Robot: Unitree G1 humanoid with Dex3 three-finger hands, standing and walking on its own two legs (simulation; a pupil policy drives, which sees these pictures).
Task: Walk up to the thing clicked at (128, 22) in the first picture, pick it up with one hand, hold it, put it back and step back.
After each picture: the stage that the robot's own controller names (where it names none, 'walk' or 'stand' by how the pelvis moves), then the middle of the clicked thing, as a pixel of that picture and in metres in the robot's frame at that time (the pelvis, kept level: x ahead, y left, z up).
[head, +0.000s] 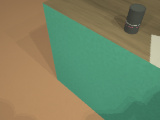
stand; (134, 19) +0.64 -0.20 +0.08
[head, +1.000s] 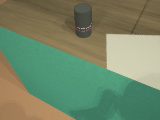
walk; (83, 21) +0.56 +0.05 +0.11
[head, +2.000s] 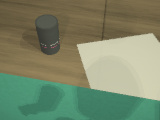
walk; (48, 35) +0.44 +0.14 +0.11
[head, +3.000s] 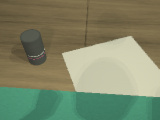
stand; (34, 48) +0.44 +0.20 +0.09
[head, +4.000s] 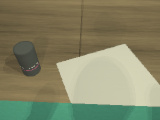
stand; (28, 59) +0.41 +0.21 +0.07
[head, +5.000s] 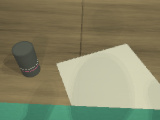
stand; (27, 60) +0.39 +0.21 +0.07
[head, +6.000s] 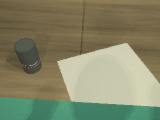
stand; (29, 56) +0.41 +0.21 +0.07
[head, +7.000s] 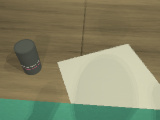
stand; (28, 58) +0.41 +0.21 +0.07
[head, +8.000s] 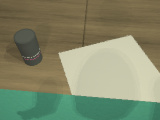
rise first; (29, 48) +0.42 +0.21 +0.08
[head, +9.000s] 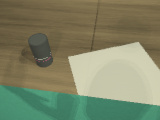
rise first; (41, 51) +0.43 +0.20 +0.08
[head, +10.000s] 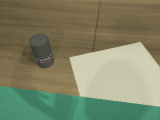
go down; (42, 51) +0.43 +0.20 +0.08
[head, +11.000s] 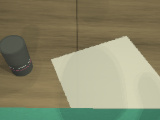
go down; (17, 57) +0.39 +0.19 +0.09
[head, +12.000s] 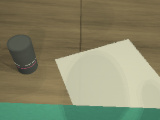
close in; (24, 55) +0.40 +0.19 +0.09
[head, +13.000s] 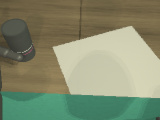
close in; (20, 41) +0.42 +0.19 +0.12
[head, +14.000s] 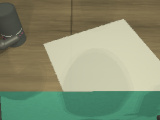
lift; (9, 26) +0.47 +0.21 +0.13
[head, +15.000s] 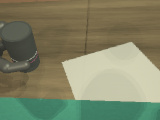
lift; (22, 48) +0.31 +0.16 +0.25
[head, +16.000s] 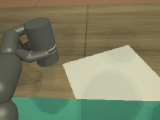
lift; (42, 43) +0.34 +0.12 +0.23
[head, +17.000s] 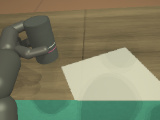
hold; (42, 40) +0.35 +0.12 +0.25
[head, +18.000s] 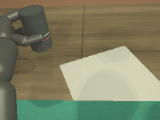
crouch; (36, 29) +0.39 +0.14 +0.25
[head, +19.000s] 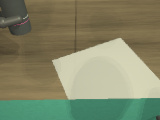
lower; (15, 12) +0.47 +0.19 +0.23
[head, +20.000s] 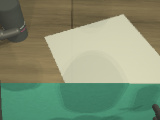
lower; (12, 21) +0.48 +0.20 +0.14
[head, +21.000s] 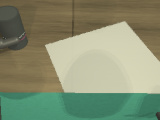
lower; (12, 29) +0.46 +0.20 +0.13
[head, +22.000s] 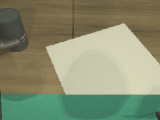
lower; (13, 31) +0.46 +0.20 +0.13
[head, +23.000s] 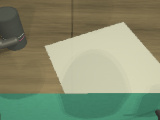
lower; (11, 29) +0.46 +0.20 +0.13
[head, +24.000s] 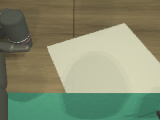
open; (17, 32) +0.46 +0.19 +0.12
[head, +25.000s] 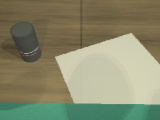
sink last; (27, 43) +0.43 +0.18 +0.12
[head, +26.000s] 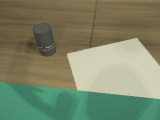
stand; (45, 40) +0.49 +0.20 +0.09
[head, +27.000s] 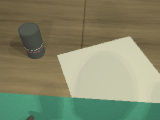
stand; (32, 41) +0.46 +0.20 +0.08
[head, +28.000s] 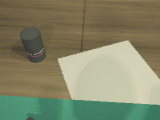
stand; (33, 45) +0.45 +0.20 +0.08
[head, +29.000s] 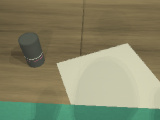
stand; (32, 50) +0.44 +0.20 +0.08
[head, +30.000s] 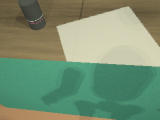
walk; (33, 13) +0.57 +0.22 +0.09
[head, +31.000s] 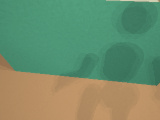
walk; out of the picture +0.90 +0.16 +0.10
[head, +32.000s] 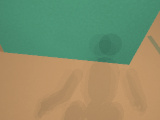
stand; out of the picture +1.20 +0.24 +0.09
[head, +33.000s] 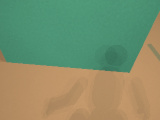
stand; out of the picture +1.19 +0.25 +0.09
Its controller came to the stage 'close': yes
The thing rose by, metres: 0.22
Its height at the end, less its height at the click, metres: +0.00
